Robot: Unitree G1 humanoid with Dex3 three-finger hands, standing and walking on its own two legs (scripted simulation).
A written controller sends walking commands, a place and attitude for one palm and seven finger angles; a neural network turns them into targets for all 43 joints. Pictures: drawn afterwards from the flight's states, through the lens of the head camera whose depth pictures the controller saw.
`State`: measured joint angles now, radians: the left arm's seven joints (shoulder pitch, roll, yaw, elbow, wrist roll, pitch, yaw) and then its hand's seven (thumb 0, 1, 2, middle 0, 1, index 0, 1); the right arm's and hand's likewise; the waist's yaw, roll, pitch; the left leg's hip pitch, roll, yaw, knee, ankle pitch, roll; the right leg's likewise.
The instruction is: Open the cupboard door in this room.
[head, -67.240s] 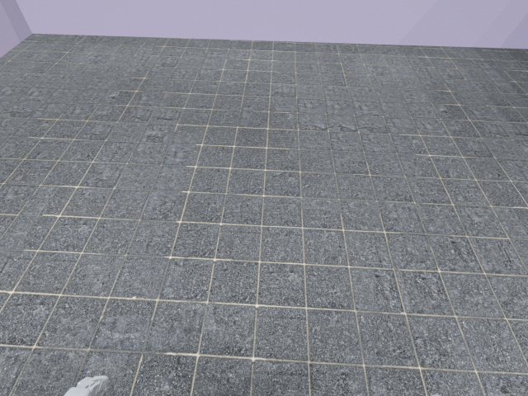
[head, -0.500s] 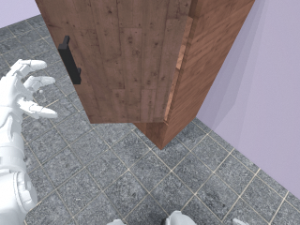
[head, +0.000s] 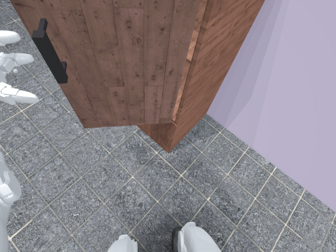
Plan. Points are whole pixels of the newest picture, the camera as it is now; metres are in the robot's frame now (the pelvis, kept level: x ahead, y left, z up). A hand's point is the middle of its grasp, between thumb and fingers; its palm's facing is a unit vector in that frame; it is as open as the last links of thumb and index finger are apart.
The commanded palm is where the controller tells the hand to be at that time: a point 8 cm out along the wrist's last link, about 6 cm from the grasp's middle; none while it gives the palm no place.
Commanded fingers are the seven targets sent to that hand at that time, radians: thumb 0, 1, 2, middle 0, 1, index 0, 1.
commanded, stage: move the hooked fingers beside the handle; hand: left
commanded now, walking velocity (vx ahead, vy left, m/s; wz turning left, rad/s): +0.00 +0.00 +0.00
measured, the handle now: (53, 53) +0.55 +0.23 +0.09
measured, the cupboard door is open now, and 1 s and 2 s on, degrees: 49 49 49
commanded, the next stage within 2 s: slide the fingers in behind the handle in 1.06 s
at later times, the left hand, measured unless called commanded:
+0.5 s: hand (12, 74) +0.48 +0.30 +0.10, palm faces +0.02 -1.00 +0.01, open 14.0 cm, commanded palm +0.46 +0.33 +0.09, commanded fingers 0.00 -0.50 0.30 -0.30 -1.20 -0.30 -1.20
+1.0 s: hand (18, 72) +0.49 +0.29 +0.10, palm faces +0.04 -1.00 -0.01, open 14.0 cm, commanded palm +0.46 +0.33 +0.09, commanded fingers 0.00 -0.50 0.30 -0.30 -1.20 -0.30 -1.20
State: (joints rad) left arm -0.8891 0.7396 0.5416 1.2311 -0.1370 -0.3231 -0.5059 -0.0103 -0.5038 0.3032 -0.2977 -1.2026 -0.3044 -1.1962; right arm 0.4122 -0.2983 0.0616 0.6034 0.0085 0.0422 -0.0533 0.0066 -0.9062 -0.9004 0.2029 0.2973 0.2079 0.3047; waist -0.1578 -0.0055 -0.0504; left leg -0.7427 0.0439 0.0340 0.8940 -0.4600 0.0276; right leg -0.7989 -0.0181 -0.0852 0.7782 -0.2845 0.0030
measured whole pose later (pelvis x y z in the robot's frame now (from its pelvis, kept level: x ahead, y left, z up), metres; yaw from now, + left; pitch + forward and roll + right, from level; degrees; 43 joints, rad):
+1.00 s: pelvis +0.00 +0.00 +0.00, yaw +0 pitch +19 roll -3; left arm -0.90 0.78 0.54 1.24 -0.12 -0.31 -0.51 -0.01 -0.50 0.30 -0.30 -1.20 -0.30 -1.20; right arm 0.41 -0.30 0.07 0.57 0.01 0.08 -0.04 0.01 -0.91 -0.90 0.20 0.30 0.21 0.30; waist -0.17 0.00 -0.05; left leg -0.78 0.05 0.02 0.93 -0.48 0.02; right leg -0.84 -0.01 -0.09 0.80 -0.30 0.00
